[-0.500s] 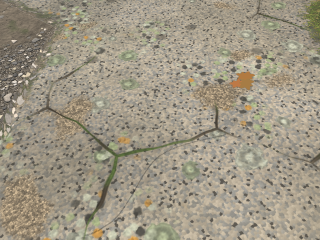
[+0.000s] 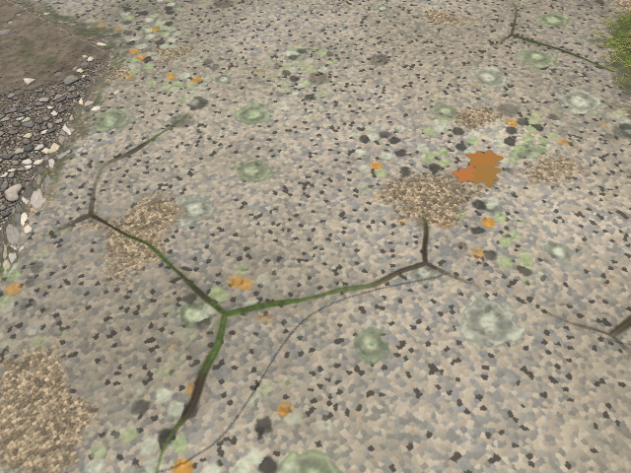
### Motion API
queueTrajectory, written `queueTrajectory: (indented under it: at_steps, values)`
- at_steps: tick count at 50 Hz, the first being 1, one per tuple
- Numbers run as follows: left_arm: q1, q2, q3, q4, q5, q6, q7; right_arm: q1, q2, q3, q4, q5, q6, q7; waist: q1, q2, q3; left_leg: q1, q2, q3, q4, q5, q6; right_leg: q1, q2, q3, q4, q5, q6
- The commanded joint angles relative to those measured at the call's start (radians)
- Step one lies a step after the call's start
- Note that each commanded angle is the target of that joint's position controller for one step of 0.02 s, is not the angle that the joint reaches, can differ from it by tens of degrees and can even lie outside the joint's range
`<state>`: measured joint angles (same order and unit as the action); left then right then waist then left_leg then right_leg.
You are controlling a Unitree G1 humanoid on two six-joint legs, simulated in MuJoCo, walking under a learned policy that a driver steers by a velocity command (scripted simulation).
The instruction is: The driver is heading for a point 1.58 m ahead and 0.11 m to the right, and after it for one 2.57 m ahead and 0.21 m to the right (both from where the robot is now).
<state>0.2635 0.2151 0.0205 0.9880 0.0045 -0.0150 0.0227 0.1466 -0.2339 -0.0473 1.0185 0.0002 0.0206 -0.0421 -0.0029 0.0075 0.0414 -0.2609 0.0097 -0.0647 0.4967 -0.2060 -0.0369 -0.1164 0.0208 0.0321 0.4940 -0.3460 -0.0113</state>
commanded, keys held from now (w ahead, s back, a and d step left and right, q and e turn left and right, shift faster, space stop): no key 0.80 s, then w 0.20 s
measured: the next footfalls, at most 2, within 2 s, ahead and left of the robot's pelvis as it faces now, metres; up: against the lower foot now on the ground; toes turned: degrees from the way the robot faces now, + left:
right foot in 1.52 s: +0.46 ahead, -0.10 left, +0.00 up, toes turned -2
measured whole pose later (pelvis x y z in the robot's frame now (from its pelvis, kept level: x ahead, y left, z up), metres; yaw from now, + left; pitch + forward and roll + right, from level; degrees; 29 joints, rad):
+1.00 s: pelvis +0.03 +0.02 +0.00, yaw +1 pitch -1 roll +0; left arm 0.44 0.21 0.03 1.07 -0.03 -0.03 0.04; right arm 0.26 -0.20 -0.03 1.12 0.02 -0.04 -0.02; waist 0.02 -0.02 -0.01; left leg -0.32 0.00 0.03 0.69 -0.40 0.04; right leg -0.09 -0.01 0.03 0.49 -0.40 -0.02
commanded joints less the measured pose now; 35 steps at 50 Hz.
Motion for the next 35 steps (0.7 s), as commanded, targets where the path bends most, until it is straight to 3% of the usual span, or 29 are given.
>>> queueTrajectory:
  at_steps: [1,16,35]
  values:
    - [0.05,0.103,0.017,-0.01,0.0,-0.007,0.004,-0.003,-0.104,-0.018,-0.015,0.0,-0.007,-0.005,0.0,-0.018,-0.017,0.125,0.015,-0.008,-0.037,0.198,0.036,-0.132,-0.045,0.034,-0.119,0.216,-0.009]
    - [0.104,0.081,0.003,0.053,0.0,-0.008,0.008,0.025,-0.087,-0.007,0.06,0.0,-0.006,-0.008,-0.001,-0.011,0.011,0.108,0.01,-0.003,-0.059,0.145,0.034,-0.148,-0.037,0.02,-0.143,0.14,-0.009]
    - [0.17,0.054,-0.006,0.085,-0.003,-0.008,0.011,0.072,-0.067,0.006,0.09,0.003,-0.006,-0.01,0.0,-0.008,0.022,0.091,0.006,-0.003,-0.06,0.137,0.038,-0.155,-0.031,0.005,-0.142,0.13,-0.007]
Velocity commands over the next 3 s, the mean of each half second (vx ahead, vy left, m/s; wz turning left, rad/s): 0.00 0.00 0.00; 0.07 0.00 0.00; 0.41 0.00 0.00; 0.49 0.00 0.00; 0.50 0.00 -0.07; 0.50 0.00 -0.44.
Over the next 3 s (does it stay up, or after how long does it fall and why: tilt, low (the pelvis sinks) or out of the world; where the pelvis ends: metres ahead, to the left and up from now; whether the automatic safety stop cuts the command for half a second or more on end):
stays up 1.10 -0.04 0.01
